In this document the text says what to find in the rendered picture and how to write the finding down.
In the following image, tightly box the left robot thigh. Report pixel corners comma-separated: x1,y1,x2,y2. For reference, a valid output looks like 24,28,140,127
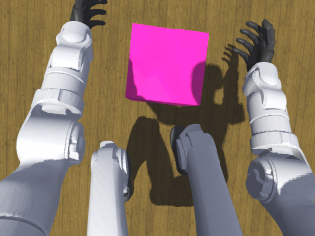
87,146,129,236

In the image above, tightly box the carton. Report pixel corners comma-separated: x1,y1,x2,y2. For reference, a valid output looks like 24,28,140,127
125,23,209,106

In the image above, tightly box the robot left hand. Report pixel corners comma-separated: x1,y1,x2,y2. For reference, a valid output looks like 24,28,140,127
70,0,108,29

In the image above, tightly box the robot left forearm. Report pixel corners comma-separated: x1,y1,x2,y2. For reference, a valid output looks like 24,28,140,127
16,21,94,160

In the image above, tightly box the robot right hand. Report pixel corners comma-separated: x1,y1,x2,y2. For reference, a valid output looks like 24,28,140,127
232,19,275,72

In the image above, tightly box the robot right upper arm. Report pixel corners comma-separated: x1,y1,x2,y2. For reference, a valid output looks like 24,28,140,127
245,155,315,236

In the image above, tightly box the left robot shin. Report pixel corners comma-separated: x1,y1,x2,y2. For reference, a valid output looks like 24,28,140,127
91,140,128,193

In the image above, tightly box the robot left upper arm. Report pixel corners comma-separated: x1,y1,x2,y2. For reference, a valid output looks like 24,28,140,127
0,115,86,236

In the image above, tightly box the robot right forearm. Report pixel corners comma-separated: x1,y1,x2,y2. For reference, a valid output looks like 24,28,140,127
242,62,315,198

